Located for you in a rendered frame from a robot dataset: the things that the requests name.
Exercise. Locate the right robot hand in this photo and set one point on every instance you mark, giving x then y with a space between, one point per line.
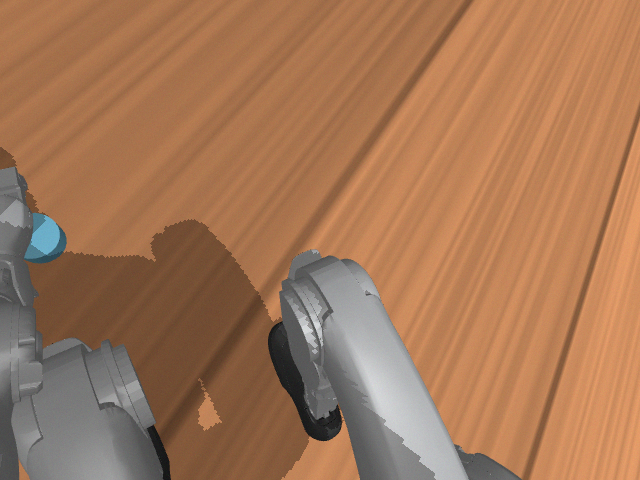
481 467

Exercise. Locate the right robot foot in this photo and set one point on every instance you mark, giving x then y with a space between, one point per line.
322 429

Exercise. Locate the left robot foot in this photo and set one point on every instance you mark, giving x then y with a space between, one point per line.
163 458

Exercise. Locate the left robot arm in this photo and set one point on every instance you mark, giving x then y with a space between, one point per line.
21 354

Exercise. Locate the left robot hand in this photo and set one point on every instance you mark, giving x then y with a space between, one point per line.
16 219

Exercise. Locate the tin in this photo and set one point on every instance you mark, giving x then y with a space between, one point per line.
48 240

